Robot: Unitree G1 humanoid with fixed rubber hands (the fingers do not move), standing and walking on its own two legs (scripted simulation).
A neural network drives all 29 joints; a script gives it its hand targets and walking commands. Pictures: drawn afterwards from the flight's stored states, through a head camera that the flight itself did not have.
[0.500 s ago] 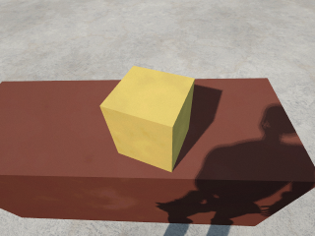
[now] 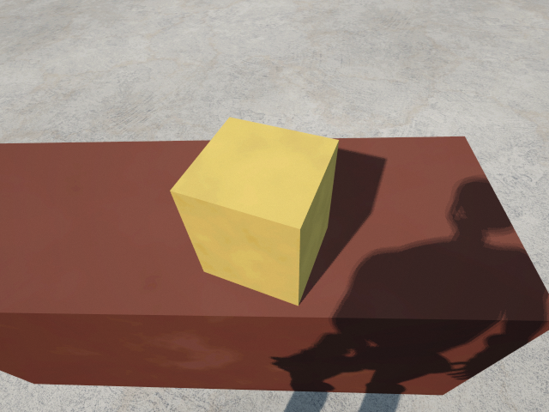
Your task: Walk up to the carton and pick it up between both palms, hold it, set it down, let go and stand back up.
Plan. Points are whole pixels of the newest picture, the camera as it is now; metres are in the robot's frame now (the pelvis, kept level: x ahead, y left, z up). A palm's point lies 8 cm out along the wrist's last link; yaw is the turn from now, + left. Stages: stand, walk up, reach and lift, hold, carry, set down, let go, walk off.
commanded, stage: stand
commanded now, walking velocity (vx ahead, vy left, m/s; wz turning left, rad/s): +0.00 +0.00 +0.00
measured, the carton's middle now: (264, 212) +0.45 +0.05 -0.01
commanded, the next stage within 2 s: none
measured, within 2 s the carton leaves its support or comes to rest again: neither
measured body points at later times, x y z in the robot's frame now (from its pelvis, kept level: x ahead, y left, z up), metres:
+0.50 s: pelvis +0.00 +0.01 +0.00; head +0.01 +0.00 +0.45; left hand +0.01 +0.24 -0.15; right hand +0.00 -0.22 -0.16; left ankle -0.01 +0.15 -0.74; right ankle -0.02 -0.08 -0.74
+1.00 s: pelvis +0.00 +0.01 +0.00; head +0.01 +0.01 +0.45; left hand +0.00 +0.24 -0.15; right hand +0.00 -0.22 -0.16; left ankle -0.01 +0.15 -0.74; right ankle -0.02 -0.08 -0.74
